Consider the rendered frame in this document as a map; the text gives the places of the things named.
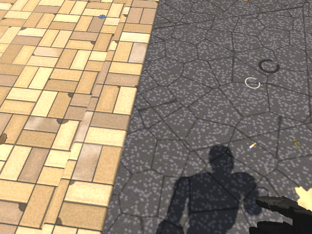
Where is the right robot hand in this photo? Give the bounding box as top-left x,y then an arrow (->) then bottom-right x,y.
249,196 -> 312,234

